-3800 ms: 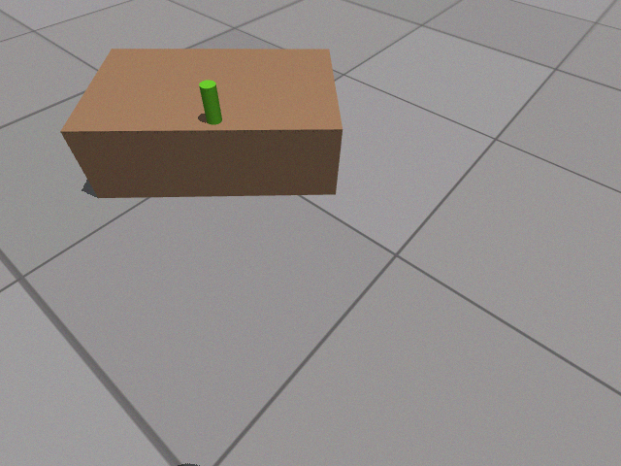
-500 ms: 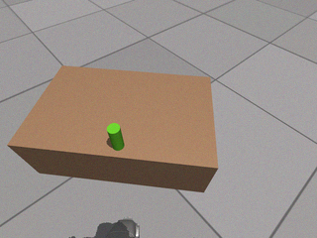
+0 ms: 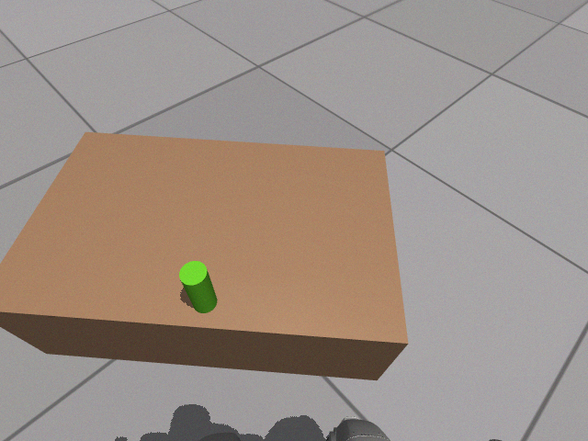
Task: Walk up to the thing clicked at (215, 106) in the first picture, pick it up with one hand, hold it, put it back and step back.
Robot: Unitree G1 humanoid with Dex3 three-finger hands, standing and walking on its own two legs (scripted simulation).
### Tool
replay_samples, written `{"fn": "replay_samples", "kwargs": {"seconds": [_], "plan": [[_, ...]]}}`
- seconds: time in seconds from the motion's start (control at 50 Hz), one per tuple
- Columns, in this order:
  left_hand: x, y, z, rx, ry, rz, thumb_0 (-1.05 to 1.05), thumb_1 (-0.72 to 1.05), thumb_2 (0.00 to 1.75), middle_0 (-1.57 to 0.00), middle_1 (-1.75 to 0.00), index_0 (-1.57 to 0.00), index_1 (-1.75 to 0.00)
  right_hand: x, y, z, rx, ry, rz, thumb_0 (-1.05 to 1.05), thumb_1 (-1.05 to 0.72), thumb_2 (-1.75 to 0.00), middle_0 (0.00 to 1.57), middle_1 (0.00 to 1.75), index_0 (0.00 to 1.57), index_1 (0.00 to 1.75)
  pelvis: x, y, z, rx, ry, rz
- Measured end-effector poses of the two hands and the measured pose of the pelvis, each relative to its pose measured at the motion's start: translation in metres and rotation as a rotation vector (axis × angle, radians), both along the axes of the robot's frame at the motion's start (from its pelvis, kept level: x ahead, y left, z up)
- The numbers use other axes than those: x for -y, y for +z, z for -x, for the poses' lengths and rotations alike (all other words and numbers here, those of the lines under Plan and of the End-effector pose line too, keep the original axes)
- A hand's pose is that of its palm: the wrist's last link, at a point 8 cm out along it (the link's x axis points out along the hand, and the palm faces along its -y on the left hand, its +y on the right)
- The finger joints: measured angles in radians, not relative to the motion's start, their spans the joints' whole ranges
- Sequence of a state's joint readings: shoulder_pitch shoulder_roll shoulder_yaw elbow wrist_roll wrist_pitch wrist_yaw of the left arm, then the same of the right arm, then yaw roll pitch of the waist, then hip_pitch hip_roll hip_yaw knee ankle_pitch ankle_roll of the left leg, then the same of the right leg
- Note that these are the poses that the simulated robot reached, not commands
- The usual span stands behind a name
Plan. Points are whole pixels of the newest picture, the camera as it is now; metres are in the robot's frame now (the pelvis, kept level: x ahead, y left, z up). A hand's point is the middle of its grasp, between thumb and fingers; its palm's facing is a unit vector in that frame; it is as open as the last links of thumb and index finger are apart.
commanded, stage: walk up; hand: left
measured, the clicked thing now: (199, 288) +0.46 +0.22 -0.32
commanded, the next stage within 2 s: stand in 1.96 s
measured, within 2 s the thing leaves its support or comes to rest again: neither
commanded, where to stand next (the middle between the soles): +0.09 +0.01 m, yaw +0 degrees
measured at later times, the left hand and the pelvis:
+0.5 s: hand out of the picture +0.10 +0.25 -0.14, palm faces +0.00 -0.95 -0.30, open 7.3 cm; pelvis +0.00 +0.01 +0.01, yaw +0 degrees
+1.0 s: hand out of the picture +0.10 +0.25 -0.13, palm faces +0.05 -0.94 -0.35, open 7.3 cm; pelvis +0.04 +0.00 +0.02, yaw +1 degrees
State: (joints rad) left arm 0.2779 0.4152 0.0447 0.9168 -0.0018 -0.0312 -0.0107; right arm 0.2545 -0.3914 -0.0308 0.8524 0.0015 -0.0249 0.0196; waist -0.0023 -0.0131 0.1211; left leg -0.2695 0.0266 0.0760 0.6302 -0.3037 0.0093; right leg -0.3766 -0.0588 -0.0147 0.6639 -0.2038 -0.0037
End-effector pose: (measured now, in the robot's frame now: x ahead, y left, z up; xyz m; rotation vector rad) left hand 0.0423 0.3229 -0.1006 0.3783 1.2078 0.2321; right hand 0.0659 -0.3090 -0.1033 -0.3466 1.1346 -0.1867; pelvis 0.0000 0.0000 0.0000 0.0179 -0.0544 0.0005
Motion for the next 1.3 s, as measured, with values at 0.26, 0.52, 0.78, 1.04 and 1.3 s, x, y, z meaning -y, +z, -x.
{"fn": "replay_samples", "kwargs": {"seconds": [0.26,0.52,0.78,1.04,1.3], "plan": [[0.034,0.004,-0.041,0.090,-0.035,0.026,0.00,0.90,0.90,-0.21,-0.30,-0.21,-0.30,-0.008,-0.027,-0.015,-0.049,0.000,-0.063,0.01,-0.91,-0.90,0.20,0.30,0.20,0.30,0.007,-0.001,0.005,-0.013,0.009,-0.003],[0.023,-0.007,-0.051,0.081,0.001,0.114,0.00,0.90,0.90,-0.21,-0.30,-0.21,-0.30,-0.005,0.009,0.022,-0.116,-0.048,0.023,0.01,-0.90,-0.90,0.20,0.30,0.21,0.30,-0.006,0.013,-0.004,-0.002,-0.002,0.009],[0.014,0.001,-0.030,-0.043,0.073,0.071,0.00,0.91,0.90,-0.20,-0.30,-0.21,-0.30,-0.013,0.003,-0.029,-0.090,-0.020,-0.015,0.01,-0.90,-0.90,0.20,0.30,0.21,0.30,-0.003,0.020,-0.024,-0.011,0.013,0.014],[0.029,0.008,-0.055,-0.003,0.079,0.066,0.00,0.90,0.90,-0.21,-0.30,-0.21,-0.30,-0.012,0.001,-0.073,-0.042,0.002,-0.045,0.01,-0.91,-0.90,0.20,0.30,0.21,0.30,0.005,0.021,-0.037,-0.017,0.024,0.015],[0.038,0.004,-0.080,0.038,0.040,0.096,0.00,0.90,0.90,-0.21,-0.30,-0.21,-0.30,-0.002,0.008,-0.052,-0.078,-0.036,-0.011,0.01,-0.91,-0.90,0.20,0.30,0.20,0.30,0.006,0.022,-0.037,-0.012,0.017,0.017]]}}
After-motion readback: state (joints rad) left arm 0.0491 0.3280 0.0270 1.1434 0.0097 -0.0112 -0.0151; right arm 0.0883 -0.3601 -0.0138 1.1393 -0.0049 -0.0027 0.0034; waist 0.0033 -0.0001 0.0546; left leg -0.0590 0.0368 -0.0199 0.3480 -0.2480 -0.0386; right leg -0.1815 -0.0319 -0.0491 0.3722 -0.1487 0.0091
